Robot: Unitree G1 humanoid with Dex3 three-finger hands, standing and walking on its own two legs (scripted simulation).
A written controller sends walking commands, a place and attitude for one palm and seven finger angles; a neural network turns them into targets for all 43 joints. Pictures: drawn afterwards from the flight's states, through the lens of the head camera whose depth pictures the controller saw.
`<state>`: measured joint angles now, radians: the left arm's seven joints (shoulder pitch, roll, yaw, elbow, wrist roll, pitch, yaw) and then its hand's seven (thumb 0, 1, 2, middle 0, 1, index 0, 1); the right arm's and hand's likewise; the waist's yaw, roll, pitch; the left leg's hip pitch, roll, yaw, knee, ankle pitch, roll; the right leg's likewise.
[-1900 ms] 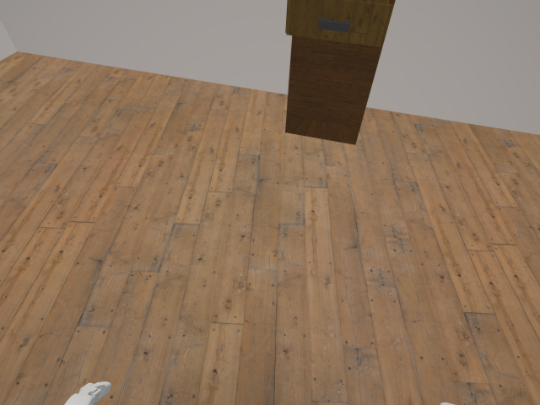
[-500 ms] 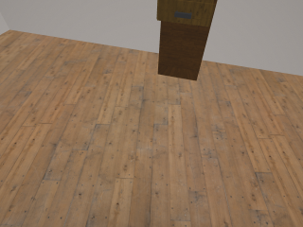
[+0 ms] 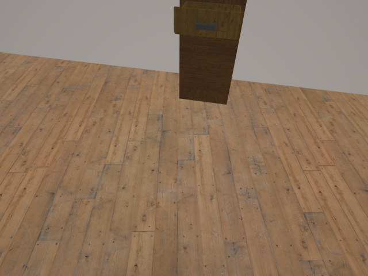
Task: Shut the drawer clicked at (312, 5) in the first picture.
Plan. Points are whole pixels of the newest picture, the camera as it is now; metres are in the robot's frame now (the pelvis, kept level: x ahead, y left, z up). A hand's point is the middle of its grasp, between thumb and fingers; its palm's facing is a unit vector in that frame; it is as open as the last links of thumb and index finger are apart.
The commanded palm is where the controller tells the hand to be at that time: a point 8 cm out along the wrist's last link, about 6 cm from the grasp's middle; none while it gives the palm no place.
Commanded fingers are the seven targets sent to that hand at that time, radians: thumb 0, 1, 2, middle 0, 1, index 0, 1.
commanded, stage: walk to a spot facing it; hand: left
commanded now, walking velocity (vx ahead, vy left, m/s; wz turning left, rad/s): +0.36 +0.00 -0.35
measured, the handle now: (205, 25) +1.40 -0.02 +0.01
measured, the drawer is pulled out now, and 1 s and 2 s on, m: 0.30 0.30 0.30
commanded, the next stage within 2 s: turn to face it in 1.70 s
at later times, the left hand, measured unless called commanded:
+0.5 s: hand out of the picture +0.07 +0.14 -0.17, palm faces -0.01 -0.99 -0.14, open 7.4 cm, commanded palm none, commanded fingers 0.00 0.90 0.90 -0.20 -0.30 -0.20 -0.30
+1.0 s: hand (152, 165) +0.50 +0.15 -0.16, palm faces -0.26 -0.95 -0.16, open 7.4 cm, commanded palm none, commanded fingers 0.00 0.90 0.90 -0.20 -0.30 -0.20 -0.30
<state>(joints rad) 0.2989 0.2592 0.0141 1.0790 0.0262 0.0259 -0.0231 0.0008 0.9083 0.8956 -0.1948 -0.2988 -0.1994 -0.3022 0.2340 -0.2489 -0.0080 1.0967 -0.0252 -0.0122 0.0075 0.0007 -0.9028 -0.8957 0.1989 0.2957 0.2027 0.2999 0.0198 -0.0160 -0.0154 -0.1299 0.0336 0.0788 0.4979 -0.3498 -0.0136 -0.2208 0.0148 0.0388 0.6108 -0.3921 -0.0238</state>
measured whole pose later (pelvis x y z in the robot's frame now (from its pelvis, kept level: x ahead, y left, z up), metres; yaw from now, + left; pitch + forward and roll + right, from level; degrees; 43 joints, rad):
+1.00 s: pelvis +0.38 +0.00 +0.01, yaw -16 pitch -1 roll +1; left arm 0.19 0.17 0.08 1.01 0.04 0.02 -0.02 0.00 0.91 0.90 -0.19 -0.30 -0.19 -0.30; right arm 0.44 -0.14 -0.05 1.13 -0.02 -0.09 -0.02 0.00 -0.92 -0.90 0.20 0.30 0.20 0.30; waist -0.03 -0.03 0.02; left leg -0.03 -0.01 0.28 0.32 -0.28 0.07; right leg -0.61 -0.13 -0.04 0.94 -0.11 0.02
